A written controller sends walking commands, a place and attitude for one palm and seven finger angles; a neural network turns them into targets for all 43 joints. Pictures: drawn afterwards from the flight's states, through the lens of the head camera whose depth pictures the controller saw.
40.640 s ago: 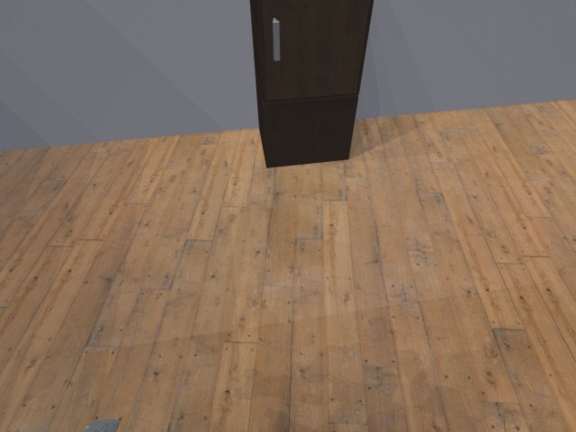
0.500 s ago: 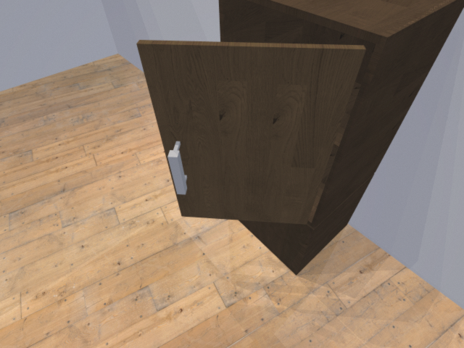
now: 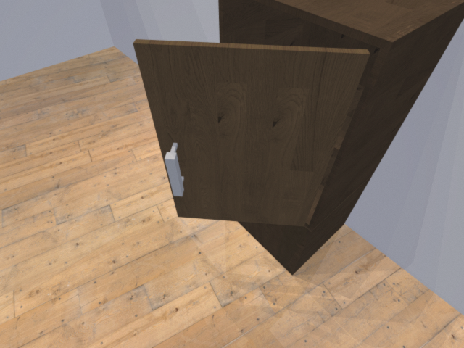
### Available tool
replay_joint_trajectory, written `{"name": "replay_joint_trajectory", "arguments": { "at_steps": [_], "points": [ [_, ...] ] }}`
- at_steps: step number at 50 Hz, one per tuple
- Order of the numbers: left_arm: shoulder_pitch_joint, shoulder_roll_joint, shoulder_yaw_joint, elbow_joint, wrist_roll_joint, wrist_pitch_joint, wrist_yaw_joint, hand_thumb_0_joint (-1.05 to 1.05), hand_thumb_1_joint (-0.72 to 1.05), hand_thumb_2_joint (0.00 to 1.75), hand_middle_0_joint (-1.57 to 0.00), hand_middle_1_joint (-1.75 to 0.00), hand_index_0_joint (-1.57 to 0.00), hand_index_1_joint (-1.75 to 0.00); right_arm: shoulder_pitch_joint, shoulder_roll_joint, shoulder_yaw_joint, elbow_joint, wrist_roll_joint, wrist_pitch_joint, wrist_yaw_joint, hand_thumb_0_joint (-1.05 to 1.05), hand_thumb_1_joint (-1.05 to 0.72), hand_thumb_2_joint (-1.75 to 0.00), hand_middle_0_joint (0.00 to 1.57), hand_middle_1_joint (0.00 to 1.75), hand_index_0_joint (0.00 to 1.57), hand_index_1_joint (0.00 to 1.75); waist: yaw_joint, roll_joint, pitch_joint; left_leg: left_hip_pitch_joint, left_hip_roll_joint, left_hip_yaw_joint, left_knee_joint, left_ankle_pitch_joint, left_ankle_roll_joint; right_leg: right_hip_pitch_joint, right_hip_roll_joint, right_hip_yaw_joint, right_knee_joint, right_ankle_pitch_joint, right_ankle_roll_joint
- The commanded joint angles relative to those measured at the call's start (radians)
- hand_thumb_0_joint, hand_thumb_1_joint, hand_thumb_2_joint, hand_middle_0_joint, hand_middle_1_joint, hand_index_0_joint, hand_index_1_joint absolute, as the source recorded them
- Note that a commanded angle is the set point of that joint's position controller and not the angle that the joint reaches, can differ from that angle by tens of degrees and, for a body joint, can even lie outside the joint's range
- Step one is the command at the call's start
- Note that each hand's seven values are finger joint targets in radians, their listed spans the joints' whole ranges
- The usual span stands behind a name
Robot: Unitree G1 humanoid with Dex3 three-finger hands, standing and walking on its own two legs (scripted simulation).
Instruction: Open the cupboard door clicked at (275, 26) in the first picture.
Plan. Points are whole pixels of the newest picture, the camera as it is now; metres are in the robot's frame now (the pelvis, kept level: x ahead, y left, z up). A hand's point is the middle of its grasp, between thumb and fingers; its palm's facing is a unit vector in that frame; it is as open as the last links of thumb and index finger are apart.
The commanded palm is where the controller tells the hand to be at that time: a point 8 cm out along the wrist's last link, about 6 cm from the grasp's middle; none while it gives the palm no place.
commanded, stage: raise the hand with hooked fingers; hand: left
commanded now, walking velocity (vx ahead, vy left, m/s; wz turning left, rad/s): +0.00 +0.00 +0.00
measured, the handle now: (176, 169) +0.54 +0.18 -0.07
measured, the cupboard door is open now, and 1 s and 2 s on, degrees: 44 44 44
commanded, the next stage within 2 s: none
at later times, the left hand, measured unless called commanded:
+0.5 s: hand (124, 339) +0.15 +0.20 -0.08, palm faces +0.07 -1.00 -0.02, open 9.1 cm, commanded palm +0.14 +0.25 -0.07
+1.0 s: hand (110, 307) +0.20 +0.24 -0.07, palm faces -0.02 -1.00 -0.05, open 12.1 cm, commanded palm +0.18 +0.29 -0.06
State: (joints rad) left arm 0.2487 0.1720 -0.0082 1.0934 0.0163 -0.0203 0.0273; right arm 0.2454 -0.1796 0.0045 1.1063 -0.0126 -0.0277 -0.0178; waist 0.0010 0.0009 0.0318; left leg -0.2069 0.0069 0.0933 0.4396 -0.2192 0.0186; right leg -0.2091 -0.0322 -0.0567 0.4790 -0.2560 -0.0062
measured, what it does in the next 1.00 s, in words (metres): lowers itself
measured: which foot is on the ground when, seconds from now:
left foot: down 0.00-1.00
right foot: down 0.00-1.00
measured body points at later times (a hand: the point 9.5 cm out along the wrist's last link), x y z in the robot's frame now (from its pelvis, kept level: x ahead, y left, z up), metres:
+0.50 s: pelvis -0.02 -0.02 -0.12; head +0.05 +0.01 +0.33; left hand +0.14 +0.25 -0.08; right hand +0.25 -0.24 -0.15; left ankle +0.01 +0.11 -0.74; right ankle +0.00 -0.11 -0.74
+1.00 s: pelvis -0.03 +0.01 -0.11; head +0.05 +0.02 +0.34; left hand +0.19 +0.29 -0.07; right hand +0.13 -0.25 -0.18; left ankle +0.01 +0.11 -0.74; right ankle +0.00 -0.11 -0.74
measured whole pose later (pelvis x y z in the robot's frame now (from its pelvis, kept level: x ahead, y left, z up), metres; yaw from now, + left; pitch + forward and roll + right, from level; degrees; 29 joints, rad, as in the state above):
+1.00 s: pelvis -0.03 +0.01 -0.11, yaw +1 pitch +17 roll -3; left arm 0.27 0.31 0.31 0.17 -0.35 -0.42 -0.44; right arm 0.26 -0.27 -0.02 0.58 0.04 -0.24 -0.07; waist -0.02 0.02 -0.14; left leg -1.03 0.05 0.01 1.24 -0.52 0.03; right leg -0.97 -0.03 -0.11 1.20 -0.53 -0.01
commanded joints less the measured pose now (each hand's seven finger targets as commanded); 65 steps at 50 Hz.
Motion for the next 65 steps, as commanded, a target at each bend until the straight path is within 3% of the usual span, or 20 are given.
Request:
{"name": "replay_joint_trajectory", "arguments": {
  "at_steps": [1, 2, 3, 4, 5, 6, 7, 8, 10, 13, 15, 16, 18, 20, 23, 25, 33, 43, 53, 65],
  "points": [
    [-0.616, 0.333, 0.173, -1.518, -0.204, -0.233, 0.030, 0.00, 0.88, 0.89, -0.20, -0.32, -0.20, -0.32, -0.017, -0.261, -0.044, -0.449, 0.062, -0.150, -0.039, 0.00, -0.90, -0.90, 0.20, 0.30, 0.20, 0.30, -0.091, 0.107, -0.456, 0.198, -0.009, -0.081, -0.016, 0.166, 0.010, 0.073, -0.025, 0.044, -0.020, 0.271, -0.026],
    [-0.128, 0.283, 0.175, -1.252, -0.134, -0.200, 0.061, 0.00, 0.85, 0.88, -0.20, -0.33, -0.20, -0.33, -0.090, -0.189, -0.026, -0.399, 0.054, -0.236, -0.079, 0.00, -0.90, -0.90, 0.20, 0.30, 0.20, 0.30, 0.023, 0.212, -0.417, 0.219, 0.021, -0.066, -0.025, 0.219, 0.011, 0.036, 0.013, 0.011, 0.042, 0.130, -0.044],
    [0.150, 0.067, 0.062, -1.074, -0.169, -0.088, 0.075, 0.00, 0.83, 0.87, -0.21, -0.34, -0.21, -0.34, -0.090, -0.150, -0.030, -0.402, 0.065, -0.260, -0.067, 0.00, -0.90, -0.90, 0.20, 0.30, 0.20, 0.30, 0.001, 0.221, -0.225, 0.066, 0.024, -0.090, -0.034, 0.118, -0.023, -0.046, 0.007, -0.040, 0.029, 0.028, -0.029],
    [0.067, 0.017, 0.047, -1.046, -0.197, -0.096, 0.058, 0.00, 0.81, 0.86, -0.21, -0.36, -0.21, -0.36, -0.061, -0.172, -0.030, -0.391, 0.068, -0.267, -0.061, 0.00, -0.90, -0.90, 0.20, 0.30, 0.20, 0.30, -0.050, 0.086, -0.055, -0.020, 0.013, -0.104, -0.009, 0.012, -0.014, -0.128, 0.013, -0.051, 0.013, 0.018, -0.015],
    [0.001, 0.066, 0.109, -1.033, -0.210, -0.159, 0.036, 0.00, 0.78, 0.85, -0.21, -0.37, -0.21, -0.37, -0.081, -0.196, -0.052, -0.440, 0.056, -0.276, -0.058, 0.00, -0.90, -0.90, 0.20, 0.30, 0.20, 0.30, -0.067, -0.011, 0.054, -0.108, 0.006, -0.119, 0.039, -0.066, -0.007, -0.224, 0.017, -0.058, 0.013, -0.051, -0.005],
    [0.063, 0.071, 0.149, -0.943, -0.214, -0.230, 0.000, 0.00, 0.76, 0.84, -0.21, -0.39, -0.21, -0.39, -0.071, -0.208, -0.070, -0.453, 0.039, -0.278, -0.052, 0.00, -0.90, -0.90, 0.20, 0.30, 0.20, 0.30, -0.060, -0.098, 0.043, -0.181, -0.002, -0.114, 0.094, -0.099, -0.012, -0.296, 0.023, -0.065, 0.046, -0.118, -0.005],
    [0.212, 0.020, 0.156, -0.845, -0.227, -0.301, -0.051, 0.00, 0.74, 0.83, -0.21, -0.40, -0.21, -0.40, -0.089, -0.196, -0.078, -0.483, 0.024, -0.281, -0.039, 0.00, -0.90, -0.90, 0.20, 0.30, 0.20, 0.30, -0.012, -0.163, 0.032, -0.269, -0.007, -0.111, 0.152, -0.116, -0.020, -0.348, 0.029, -0.074, 0.107, -0.161, -0.008],
    [0.332, 0.016, 0.184, -0.768, -0.234, -0.375, -0.110, 0.00, 0.71, 0.82, -0.21, -0.42, -0.21, -0.42, -0.105, -0.188, -0.090, -0.513, 0.029, -0.285, -0.021, 0.00, -0.90, -0.90, 0.20, 0.30, 0.20, 0.30, 0.032, -0.159, -0.005, -0.323, -0.019, -0.093, 0.215, -0.095, -0.028, -0.361, 0.026, -0.063, 0.163, -0.158, -0.018],
    [0.404, 0.006, 0.193, -0.799, -0.257, -0.544, -0.244, 0.00, 0.67, 0.80, -0.22, -0.45, -0.22, -0.45, -0.134, -0.182, -0.108, -0.566, 0.017, -0.288, 0.011, 0.00, -0.90, -0.90, 0.20, 0.30, 0.20, 0.30, 0.071, -0.168, -0.136, -0.420, -0.025, -0.074, 0.355, -0.028, -0.035, -0.396, 0.027, -0.042, 0.322, -0.053, -0.027],
    [0.326, 0.124, 0.262, -0.792, -0.261, -0.720, -0.433, 0.00, 0.60, 0.77, -0.22, -0.50, -0.22, -0.50, -0.145, -0.191, -0.126, -0.624, 0.025, -0.295, 0.042, 0.00, -0.90, -0.90, 0.20, 0.30, 0.20, 0.30, 0.058, -0.062, -0.218, -0.569, -0.035, -0.072, 0.541, -0.010, -0.032, -0.475, 0.009, 0.042, 0.477, 0.028, -0.037],
    [0.276, 0.157, 0.313, -0.901, -0.324, -0.699, -0.494, 0.00, 0.55, 0.75, -0.22, -0.53, -0.22, -0.53, -0.163, -0.200, -0.127, -0.695, 0.037, -0.290, 0.033, 0.00, -0.90, -0.90, 0.20, 0.30, 0.20, 0.30, 0.068, -0.026, -0.349, -0.597, -0.038, -0.056, 0.597, -0.026, -0.016, -0.487, 0.010, 0.072, 0.518, -0.014, -0.029],
    [0.224, 0.156, 0.321, -0.960, -0.362, -0.677, -0.508, 0.00, 0.53, 0.74, -0.23, -0.54, -0.23, -0.54, -0.176, -0.195, -0.124, -0.718, 0.046, -0.290, 0.020, 0.00, -0.90, -0.90, 0.20, 0.30, 0.20, 0.30, 0.061, -0.026, -0.371, -0.627, -0.042, -0.051, 0.622, -0.080, -0.013, -0.498, 0.004, 0.116, 0.493, -0.106, -0.018],
    [0.130, 0.196, 0.348, -1.138, -0.406, -0.642, -0.501, 0.00, 0.48, 0.72, -0.23, -0.57, -0.23, -0.57, -0.149, -0.197, -0.118, -0.740, 0.043, -0.283, 0.001, 0.00, -0.90, -0.90, 0.20, 0.30, 0.20, 0.30, 0.046, 0.035, -0.420, -0.623, -0.025, -0.076, 0.662, -0.048, -0.004, -0.516, 0.023, 0.116, 0.532, -0.077, -0.018],
    [0.106, 0.193, 0.333, -1.290, -0.398, -0.624, -0.477, 0.00, 0.43, 0.70, -0.23, -0.60, -0.23, -0.60, -0.111, -0.180, -0.116, -0.729, 0.041, -0.277, -0.013, 0.00, -0.90, -0.90, 0.20, 0.30, 0.20, 0.30, 0.023, 0.105, -0.486, -0.577, -0.008, -0.084, 0.695, 0.012, 0.005, -0.519, 0.025, 0.113, 0.550, 0.023, -0.013],
    [0.028, 0.204, 0.285, -1.370, -0.359, -0.597, -0.458, 0.00, 0.36, 0.67, -0.24, -0.64, -0.24, -0.64, -0.082, -0.186, -0.104, -0.698, 0.031, -0.272, -0.032, 0.00, -0.90, -0.90, 0.20, 0.30, 0.20, 0.30, -0.032, 0.070, -0.439, -0.597, 0.014, -0.115, 0.722, 0.033, 0.018, -0.584, 0.046, 0.085, 0.572, 0.045, -0.017],
    [0.033, 0.199, 0.273, -1.327, -0.341, -0.561, -0.465, 0.00, 0.32, 0.65, -0.24, -0.68, -0.24, -0.68, -0.083, -0.185, -0.099, -0.675, 0.036, -0.270, -0.041, 0.00, -0.90, -0.90, 0.20, 0.30, 0.20, 0.30, -0.041, 0.080, -0.410, -0.619, 0.017, -0.123, 0.720, -0.003, 0.018, -0.618, 0.046, 0.072, 0.561, -0.009, -0.018],
    [0.119, 0.260, 0.403, -1.187, -0.387, -0.383, -0.470, 0.00, 0.13, 0.57, -0.25, -0.80, -0.25, -0.80, -0.123, -0.176, -0.086, -0.693, 0.051, -0.247, -0.054, 0.00, -0.90, -0.90, 0.20, 0.30, 0.20, 0.30, 0.031, 0.029, -0.480, -0.647, 0.004, -0.134, 0.662, -0.029, 0.010, -0.538, 0.041, 0.043, 0.538, -0.090, -0.015],
    [-0.010, 0.287, 0.394, -1.113, -0.383, -0.462, -0.452, 0.00, -0.10, 0.47, -0.27, -0.94, -0.27, -0.94, -0.072, -0.204, -0.074, -0.687, 0.053, -0.265, -0.057, 0.00, -0.90, -0.90, 0.20, 0.30, 0.20, 0.30, -0.004, 0.003, -0.367, -0.688, 0.002, -0.135, 0.619, -0.190, 0.011, -0.637, 0.037, 0.042, 0.497, -0.311, -0.017],
    [-0.075, 0.344, 0.432, -1.122, -0.389, -0.460, -0.470, 0.00, -0.34, 0.37, -0.29, -1.10, -0.29, -1.10, -0.026, -0.231, -0.071, -0.693, 0.051, -0.271, -0.052, 0.00, -0.90, -0.90, 0.20, 0.30, 0.20, 0.30, 0.004, 0.119, -0.417, -0.571, 0.004, -0.156, 0.566, -0.117, 0.004, -0.642, 0.050, -0.013, 0.539, -0.178, -0.029],
    [-0.203, 0.389, 0.458, -1.041, -0.387, -0.416, -0.516, 0.00, -0.50, 0.30, -0.30, -1.20, -0.30, -1.20, 0.002, -0.254, -0.057, -0.707, 0.050, -0.252, -0.047, 0.00, -0.90, -0.90, 0.20, 0.30, 0.20, 0.30, -0.014, 0.120, -0.423, -0.513, 0.013, -0.179, 0.550, -0.091, -0.011, -0.685, 0.057, -0.034, 0.546, -0.149, -0.026]
  ]
}}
